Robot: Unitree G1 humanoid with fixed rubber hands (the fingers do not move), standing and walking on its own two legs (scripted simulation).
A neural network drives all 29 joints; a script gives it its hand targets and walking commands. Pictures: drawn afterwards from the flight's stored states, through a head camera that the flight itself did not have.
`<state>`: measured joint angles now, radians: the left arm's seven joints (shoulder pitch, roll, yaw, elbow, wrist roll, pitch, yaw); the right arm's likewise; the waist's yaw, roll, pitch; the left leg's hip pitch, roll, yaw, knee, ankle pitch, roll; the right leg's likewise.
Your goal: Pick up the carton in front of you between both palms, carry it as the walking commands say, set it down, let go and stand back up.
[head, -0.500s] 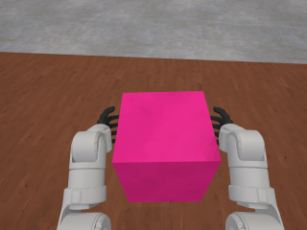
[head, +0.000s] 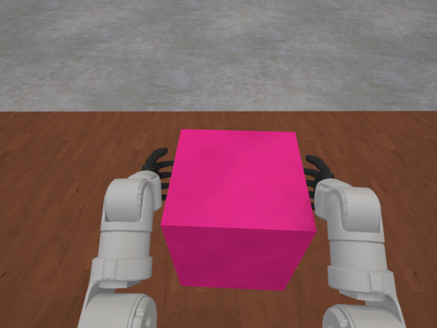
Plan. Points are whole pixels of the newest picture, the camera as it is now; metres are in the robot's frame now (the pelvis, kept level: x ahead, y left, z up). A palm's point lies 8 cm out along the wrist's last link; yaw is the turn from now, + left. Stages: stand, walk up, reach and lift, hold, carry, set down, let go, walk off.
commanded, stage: carry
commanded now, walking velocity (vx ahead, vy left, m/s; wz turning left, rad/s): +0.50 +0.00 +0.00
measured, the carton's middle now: (234, 213) +0.35 -0.02 +0.02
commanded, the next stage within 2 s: none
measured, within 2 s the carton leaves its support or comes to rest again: neither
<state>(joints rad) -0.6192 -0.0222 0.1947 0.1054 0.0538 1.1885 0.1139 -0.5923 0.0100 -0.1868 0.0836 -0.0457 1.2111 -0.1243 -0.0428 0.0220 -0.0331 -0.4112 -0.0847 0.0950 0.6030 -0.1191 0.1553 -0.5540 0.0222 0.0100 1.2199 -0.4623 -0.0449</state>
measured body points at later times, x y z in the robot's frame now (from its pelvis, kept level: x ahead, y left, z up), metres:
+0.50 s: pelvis +0.31 -0.04 -0.06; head +0.33 -0.05 +0.39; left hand +0.65 +0.14 +0.03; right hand +0.68 -0.16 +0.03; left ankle +0.22 +0.08 -0.68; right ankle +0.34 -0.07 -0.78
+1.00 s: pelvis +0.61 +0.00 -0.11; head +0.62 +0.00 +0.34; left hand +0.98 +0.14 +0.00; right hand +0.97 -0.16 +0.00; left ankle +0.66 +0.03 -0.83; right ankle +0.50 -0.11 -0.72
